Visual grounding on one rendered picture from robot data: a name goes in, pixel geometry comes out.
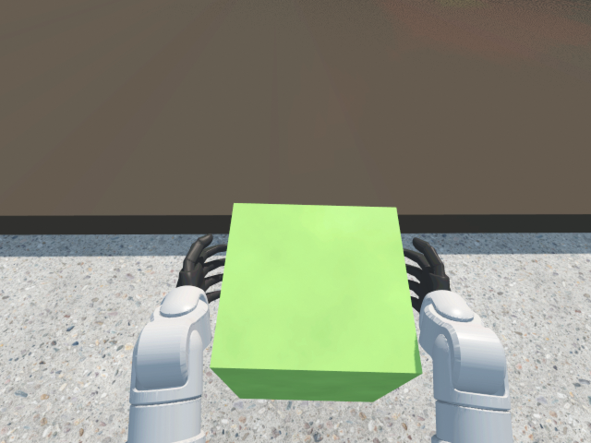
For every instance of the robot right hand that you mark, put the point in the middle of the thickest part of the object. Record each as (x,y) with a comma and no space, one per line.
(431,273)

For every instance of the carton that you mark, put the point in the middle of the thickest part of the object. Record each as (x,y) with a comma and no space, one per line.
(315,305)

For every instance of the robot left hand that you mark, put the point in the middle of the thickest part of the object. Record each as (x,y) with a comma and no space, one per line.
(194,269)

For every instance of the left robot forearm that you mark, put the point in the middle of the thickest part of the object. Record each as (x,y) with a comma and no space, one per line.
(167,370)

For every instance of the right robot forearm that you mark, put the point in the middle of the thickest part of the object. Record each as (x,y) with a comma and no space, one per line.
(470,378)

